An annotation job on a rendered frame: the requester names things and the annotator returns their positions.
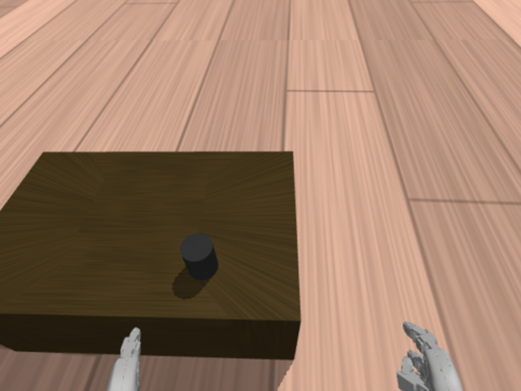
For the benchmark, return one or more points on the left robot hand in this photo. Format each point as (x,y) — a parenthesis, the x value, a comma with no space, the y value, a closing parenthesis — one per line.
(125,372)

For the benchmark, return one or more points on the right robot hand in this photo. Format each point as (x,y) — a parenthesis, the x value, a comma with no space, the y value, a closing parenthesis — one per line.
(437,372)

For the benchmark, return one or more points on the can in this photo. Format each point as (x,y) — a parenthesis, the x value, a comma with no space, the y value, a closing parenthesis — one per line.
(199,256)

